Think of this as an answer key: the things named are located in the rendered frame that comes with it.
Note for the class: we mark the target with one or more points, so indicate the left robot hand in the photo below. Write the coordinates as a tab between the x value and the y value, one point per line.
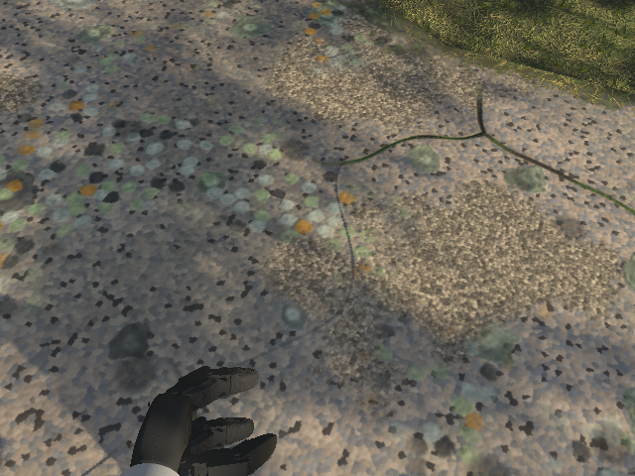
168	435

